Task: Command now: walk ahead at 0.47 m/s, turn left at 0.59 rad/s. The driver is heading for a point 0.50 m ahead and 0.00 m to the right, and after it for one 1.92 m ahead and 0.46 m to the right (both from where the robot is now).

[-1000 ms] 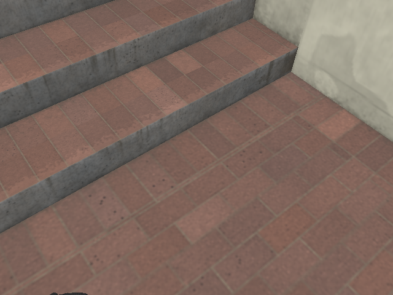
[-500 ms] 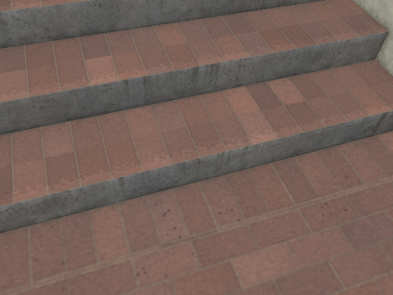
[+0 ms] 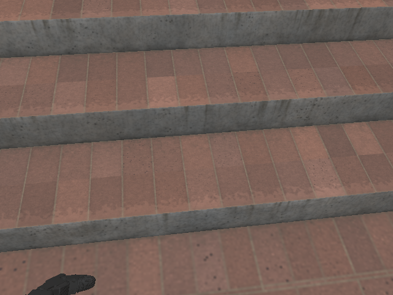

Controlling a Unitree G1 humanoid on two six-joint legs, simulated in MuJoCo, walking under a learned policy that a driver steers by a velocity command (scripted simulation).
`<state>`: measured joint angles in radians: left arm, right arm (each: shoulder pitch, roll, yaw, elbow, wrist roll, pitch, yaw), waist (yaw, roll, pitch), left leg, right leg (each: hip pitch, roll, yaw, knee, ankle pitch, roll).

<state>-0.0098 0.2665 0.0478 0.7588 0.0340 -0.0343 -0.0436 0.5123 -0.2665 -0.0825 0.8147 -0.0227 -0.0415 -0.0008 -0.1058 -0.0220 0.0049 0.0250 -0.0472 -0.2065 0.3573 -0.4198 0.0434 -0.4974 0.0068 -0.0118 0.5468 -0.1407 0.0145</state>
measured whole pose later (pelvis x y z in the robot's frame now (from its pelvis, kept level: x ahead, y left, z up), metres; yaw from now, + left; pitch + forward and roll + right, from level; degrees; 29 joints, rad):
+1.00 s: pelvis +0.40 +0.03 -0.01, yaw -1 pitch +0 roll +1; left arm 0.19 0.22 0.05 0.86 0.04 0.02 0.00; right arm 0.21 -0.26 -0.04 0.92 -0.02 -0.01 -0.03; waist 0.00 0.03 0.05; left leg -0.23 0.07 0.27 0.66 -0.39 0.04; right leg -0.31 0.01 -0.09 0.61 -0.29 -0.06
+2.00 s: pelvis +0.40 +0.02 +0.00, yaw -34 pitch +1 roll +0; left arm 0.23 0.24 0.04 0.68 0.04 0.01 -0.02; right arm 0.31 -0.27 -0.07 0.74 -0.05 0.02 0.00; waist -0.02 0.04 -0.01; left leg -0.33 0.09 0.09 0.89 -0.49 0.01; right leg -0.22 0.04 -0.04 0.53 -0.31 -0.06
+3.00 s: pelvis +0.90 -0.24 +0.16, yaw -33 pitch +4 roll -2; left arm 0.02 0.13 0.00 0.66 0.03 -0.03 -0.01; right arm 0.63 -0.14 -0.03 0.98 -0.05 -0.11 -0.03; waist -0.08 -0.02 -0.02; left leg 0.06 -0.07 0.02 0.26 -0.39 0.11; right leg -1.20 -0.01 -0.08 1.85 -0.48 -0.11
